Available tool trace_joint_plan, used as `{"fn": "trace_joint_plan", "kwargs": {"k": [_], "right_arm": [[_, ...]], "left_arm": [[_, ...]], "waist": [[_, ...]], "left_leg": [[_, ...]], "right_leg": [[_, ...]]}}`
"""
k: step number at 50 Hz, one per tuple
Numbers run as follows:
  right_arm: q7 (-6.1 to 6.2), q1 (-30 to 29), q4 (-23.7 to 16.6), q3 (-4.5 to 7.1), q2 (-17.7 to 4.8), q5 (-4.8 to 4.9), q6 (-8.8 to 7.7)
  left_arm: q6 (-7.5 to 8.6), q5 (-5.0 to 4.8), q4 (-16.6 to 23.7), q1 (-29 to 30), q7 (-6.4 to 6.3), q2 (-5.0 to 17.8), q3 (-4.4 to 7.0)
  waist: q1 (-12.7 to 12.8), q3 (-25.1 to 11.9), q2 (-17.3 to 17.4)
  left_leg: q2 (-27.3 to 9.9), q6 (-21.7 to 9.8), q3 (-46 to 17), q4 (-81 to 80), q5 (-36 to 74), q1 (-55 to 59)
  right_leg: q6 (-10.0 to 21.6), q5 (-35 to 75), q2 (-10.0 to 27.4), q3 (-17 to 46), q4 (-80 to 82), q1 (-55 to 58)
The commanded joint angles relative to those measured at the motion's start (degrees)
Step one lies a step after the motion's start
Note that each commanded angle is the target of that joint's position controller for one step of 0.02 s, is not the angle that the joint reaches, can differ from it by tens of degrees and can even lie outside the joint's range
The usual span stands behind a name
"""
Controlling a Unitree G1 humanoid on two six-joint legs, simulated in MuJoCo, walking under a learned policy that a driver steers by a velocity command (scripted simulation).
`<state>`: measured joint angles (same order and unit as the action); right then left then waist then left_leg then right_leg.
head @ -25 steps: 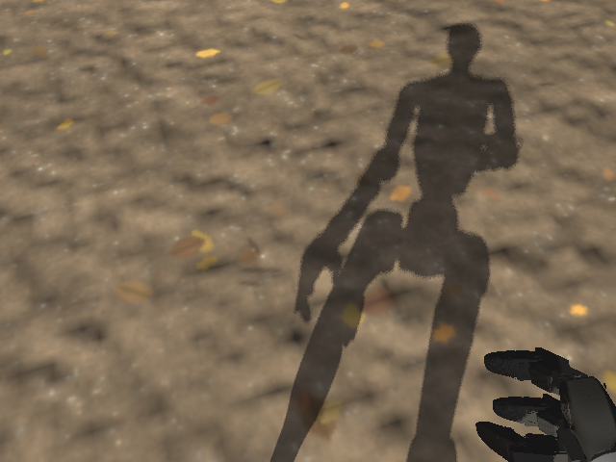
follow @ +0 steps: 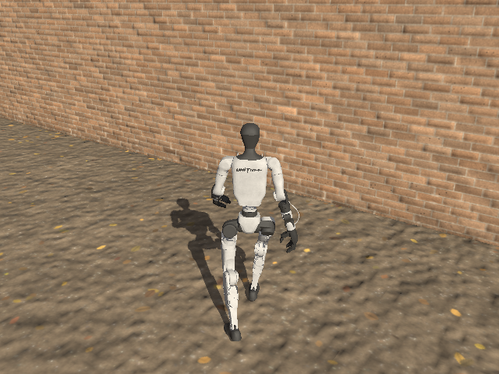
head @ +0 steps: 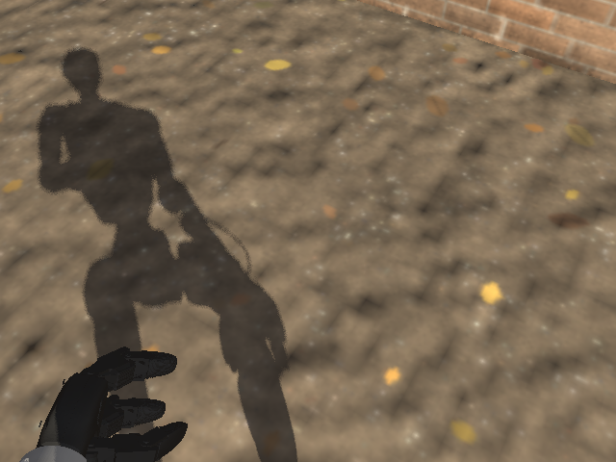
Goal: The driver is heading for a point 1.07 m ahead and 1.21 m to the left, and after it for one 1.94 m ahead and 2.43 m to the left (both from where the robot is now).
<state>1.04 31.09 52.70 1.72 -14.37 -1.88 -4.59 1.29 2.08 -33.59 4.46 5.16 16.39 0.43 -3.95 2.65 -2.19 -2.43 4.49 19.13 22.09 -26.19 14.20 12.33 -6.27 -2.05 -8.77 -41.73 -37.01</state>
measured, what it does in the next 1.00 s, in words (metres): walks ahead, turning left: right foot, then left foot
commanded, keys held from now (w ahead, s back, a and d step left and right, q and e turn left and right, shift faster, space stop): w+q+shift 1.00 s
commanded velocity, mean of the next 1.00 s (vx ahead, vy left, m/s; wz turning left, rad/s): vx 1.00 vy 0.00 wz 0.60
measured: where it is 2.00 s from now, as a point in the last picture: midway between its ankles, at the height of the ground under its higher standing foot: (10, 149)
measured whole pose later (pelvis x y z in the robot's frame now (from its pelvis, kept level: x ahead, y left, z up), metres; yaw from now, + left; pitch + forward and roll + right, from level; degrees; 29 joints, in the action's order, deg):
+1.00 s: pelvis +0.90 +0.12 +0.02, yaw +38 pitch +3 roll -2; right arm -1.2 17.8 43.8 4.8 -21.9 -0.7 -2.3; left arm 4.5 3.3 -37.3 -8.8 -1.1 16.7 0.7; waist -2.6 1.3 2.3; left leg 4.5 -6.6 -4.5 73.3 -19.5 -20.2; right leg -1.7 -12.7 1.4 -1.6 -33.2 -23.1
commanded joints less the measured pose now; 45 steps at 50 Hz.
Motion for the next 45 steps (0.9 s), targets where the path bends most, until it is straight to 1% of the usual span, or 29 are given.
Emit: {"fn": "trace_joint_plan", "kwargs": {"k": [1,2,3,4,5,6,7,9,12,15,19,21,22,23,24,25,26,27,28,29,30,32,35,38,41,42,43,44,45], "right_arm": [[0.36,-8.0,-6.3,2.94,-13.7,-0.28,0.51],[-0.14,-6.0,-9.7,0.93,-4.7,-0.77,0.23],[-0.39,-3.3,-14.0,0.83,-7.0,2.21,-0.28],[-0.27,-10.0,-13.4,1.12,-9.7,2.44,-0.81],[-0.65,-10.8,-12.7,0.79,-8.6,2.59,-0.8],[-0.97,-11.3,-11.7,0.48,-7.4,1.61,-0.19],[-1.59,-8.6,-9.9,0.26,-6.1,1.06,1.06],[-2.99,-6.9,-8.2,0.36,-4.5,0.74,3.18],[-3.65,-15.9,-10.1,0.44,-3.7,1.88,3.77],[-4.28,-22.1,-11.5,-0.19,-2.5,2.15,2.76],[-5.28,-25.0,-12.5,-0.52,-3.6,1.54,2.19],[-5.09,-17.2,-10.5,0.56,-7.1,1.26,2.92],[-4.76,-8.2,-8.1,1.65,-9.6,1.18,3.34],[-4.06,5.2,-4.4,3.24,-12.4,1.05,3.61],[-3.06,12.2,-2.4,4.88,-14.6,1.98,3.67],[-2.55,6.2,-1.5,4.94,-15.5,2.31,4.25],[-2.23,0.0,-4.9,5.2,-18.2,0.94,4.34],[-1.77,-3.1,-7.5,5.03,-14.5,0.56,4.29],[-1.52,-5.3,-7.2,4.27,-11.1,0.5,4.09],[-1.53,-7.0,-7.0,3.9,-10.5,0.88,3.5],[-1.2,-7.9,-7.7,3.83,-11.1,1.06,2.45],[-1.46,-8.6,-7.8,3.44,-10.8,1.52,0.76],[-1.57,-7.8,-8.2,4.11,-11.6,2.07,-0.03],[-2.07,-4.6,-7.9,5.04,-13.0,2.56,0.35],[-1.55,-5.5,-8.8,5.66,-13.8,2.12,0.54],[-1.42,-6.5,-9.2,5.92,-14.9,1.88,0.4],[-1.61,-8.2,-9.7,6.26,-16.7,1.49,0.2],[-1.89,-12.1,-10.7,6.23,-16.8,1.35,-0.32],[-1.78,-13.6,-12.6,4.22,-9.4,1.15,-1.12]], "left_arm": [[0.19,0.49,-8.2,-30.7,-2.83,10.0,5.23],[0.25,0.18,-7.2,-26.0,-3.71,15.1,5.95],[-0.08,0.44,-4.9,-27.0,-4.31,16.8,6.43],[0.19,0.4,-5.8,-27.1,-5.01,13.0,6.24],[1.09,0.46,-7.4,-25.0,-5.49,10.3,5.42],[2.41,0.67,-8.2,-23.3,-5.42,8.2,4.77],[3.64,0.57,-8.3,-21.8,-5.7,6.9,4.19],[5.35,-0.54,-10.2,-21.9,-5.36,4.5,3.32],[6.9,-0.95,-12.0,-24.2,-4.11,3.9,3.15],[7.59,-1.38,-12.9,-25.2,-4.1,3.1,2.52],[7.73,-1.54,-14.0,-27.3,-6.33,6.3,2.29],[6.25,-0.73,-13.3,-25.3,-8.25,9.7,3.11],[5.11,-0.16,-12.4,-22.6,-8.81,11.3,3.65],[4.03,0.53,-10.7,-17.6,-8.89,12.6,4.18],[3.28,0.3,-10.4,-13.7,-7.92,11.7,4.34],[4.83,1.71,-6.8,-12.1,-6.46,-0.2,1.05],[6.18,-0.36,-1.0,-18.8,-5.68,-0.7,-0.16],[7.64,0.76,-1.0,-16.9,-5.27,2.9,-0.52],[7.88,0.79,-1.5,-15.4,-4.98,5.3,-0.04],[7.08,1.91,-1.4,-14.3,-5.14,4.9,-0.21],[5.53,2.67,-1.2,-15.0,-5.08,4.5,-0.6],[3.02,2.7,0.2,-12.4,-4.78,3.7,-1.24],[2.8,0.91,4.1,-3.1,-3.86,2.1,-2.2],[3.08,-0.35,5.5,1.3,-3.77,1.3,-2.54],[3.82,-0.52,5.9,0.7,-4.41,3.5,-1.77],[4.04,-0.55,4.7,-3.3,-4.92,5.7,-0.81],[4.36,-0.84,2.7,-11.3,-5.59,8.5,0.54],[4.68,-0.63,-0.2,-23.8,-6.51,11.1,1.94],[4.81,0.95,-2.2,-37.2,-7.78,15.1,3.66]], "waist": [[19.0,-10.4,4.8],[10.0,-11.1,-10.1],[9.5,-25.4,-9.5],[11.1,-17.4,0.3],[8.3,-7.2,3.6],[5.7,-3.7,8.1],[3.2,-1.8,8.7],[0.6,0.7,5.2],[2.9,4.7,2.3],[4.3,4.5,1.1],[3.7,1.6,-1.4],[-1.4,-3.5,-4.7],[-6.3,-7.3,-5.4],[-13.1,-11.3,-4.8],[-17.5,-10.9,2.6],[-7.9,-4.3,17.3],[-1.0,-15.3,18.6],[-1.4,-11.7,7.1],[1.5,-4.3,-2.2],[4.0,-0.5,-5.3],[5.7,1.4,-5.1],[6.7,4.2,-3.9],[3.1,4.5,0.5],[-1.6,0.8,4.4],[-1.3,-1.7,6.4],[0.7,-4.6,6.4],[5.2,-9.9,5.8],[12.6,-15.9,5.1],[16.7,-24.1,-3.1]], "left_leg": [[-8.8,-7.3,-4.6,43.9,53.3,-29.8],[-1.4,-7.2,-7.0,64.8,-4.7,-46.4],[0.8,-7.2,-19.4,72.4,-1.2,-57.3],[-1.0,-7.3,-20.9,71.0,5.7,-61.0],[-2.8,-7.5,-21.0,66.6,8.5,-60.3],[-4.6,-7.3,-22.7,62.3,9.3,-56.4],[-5.8,-7.0,-24.1,58.8,10.4,-52.0],[-6.9,-6.4,-25.0,52.8,11.8,-49.3],[-5.5,-7.4,-22.3,43.2,21.4,-54.0],[-2.7,-9.4,-15.3,31.4,32.3,-51.9],[3.0,-12.7,-8.1,18.2,37.0,-45.2],[7.2,-13.9,-6.5,17.5,30.3,-37.2],[8.9,-15.2,-7.3,18.4,25.6,-28.4],[8.1,-18.0,-11.7,17.6,20.4,-16.1],[5.1,-22.0,-17.2,11.0,19.2,-7.9],[0.5,-24.0,-29.5,18.3,30.5,-2.2],[-9.2,-34.6,-57.6,4.3,13.3,6.9],[-12.3,-32.4,-66.2,-8.3,-3.3,1.2],[-11.3,-29.1,-62.6,-11.1,-5.9,-9.6],[-8.3,-26.6,-57.5,-11.4,-1.4,-18.4],[-6.0,-26.1,-53.8,-11.8,2.3,-25.2],[-1.3,-24.9,-46.1,-14.1,8.0,-36.9],[3.6,-21.9,-39.0,-14.0,21.5,-40.1],[3.8,-18.7,-39.1,-10.4,34.3,-30.6],[2.0,-16.2,-41.6,-4.6,41.3,-23.0],[1.8,-14.9,-42.1,0.7,48.4,-21.1],[2.4,-13.7,-41.4,10.3,53.4,-20.3],[4.3,-12.5,-40.0,24.2,49.6,-26.8],[7.1,-12.9,-35.3,43.5,24.1,-36.3]], "right_leg": [[4.3,-5.9,-0.9,10.2,8.2,47.5],[2.4,3.2,11.9,26.8,4.8,54.0],[10.1,-6.4,22.4,49.4,17.7,65.0],[8.1,-13.3,20.8,47.2,24.3,57.2],[6.6,-12.6,19.8,39.9,26.7,45.5],[4.7,-9.7,18.0,35.2,27.9,36.7],[3.1,-7.1,16.5,29.5,29.7,30.3],[-1.1,-3.0,13.6,21.2,32.6,24.3],[-6.5,12.9,9.1,8.8,35.9,25.0],[-9.8,27.9,5.7,-0.6,36.4,27.9],[-12.7,57.1,8.8,-4.9,31.9,38.9],[-13.8,73.9,11.3,-5.2,20.3,43.7],[-13.7,78.2,12.5,-4.6,8.9,42.1],[-13.0,74.3,13.1,-3.2,-8.8,35.2],[-12.3,38.5,5.1,-4.6,-36.9,25.2],[-12.3,-21.8,-4.2,1.1,-57.4,-1.2],[-13.0,-23.7,-3.6,13.4,-61.9,-14.8],[-11.5,-18.0,0.1,16.4,-54.8,-16.5],[-11.4,-13.3,3.1,16.0,-47.4,-14.0],[-12.2,-13.2,4.8,15.2,-42.5,-10.4],[-13.4,-13.3,6.3,14.9,-38.3,-7.0],[-15.4,-11.8,8.4,12.3,-27.8,-0.7],[-16.1,2.1,8.2,9.2,-8.9,5.9],[-15.1,10.9,4.4,7.6,3.5,8.8],[-14.0,9.3,2.3,9.5,12.3,14.1],[-13.5,5.7,0.9,9.9,13.2,19.5],[-12.6,0.4,0.2,10.0,13.0,28.1],[-11.5,-3.3,3.5,11.7,11.2,42.2],[-10.2,-24.9,16.9,24.8,11.6,56.2]]}}
Keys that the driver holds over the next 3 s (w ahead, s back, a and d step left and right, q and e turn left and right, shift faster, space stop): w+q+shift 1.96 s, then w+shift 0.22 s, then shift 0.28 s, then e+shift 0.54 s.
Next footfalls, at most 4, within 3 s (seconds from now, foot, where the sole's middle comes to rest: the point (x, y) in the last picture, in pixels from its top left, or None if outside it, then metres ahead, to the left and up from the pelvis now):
0.02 right None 0.20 -0.03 -0.74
0.48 left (263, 389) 0.61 0.09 -0.74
0.88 right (272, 227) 1.06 0.05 -0.74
1.36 left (116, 194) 1.21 0.48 -0.74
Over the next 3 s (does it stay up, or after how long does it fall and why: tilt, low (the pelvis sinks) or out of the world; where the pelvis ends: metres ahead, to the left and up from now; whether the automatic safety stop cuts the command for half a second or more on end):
stays up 1.25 1.43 0.03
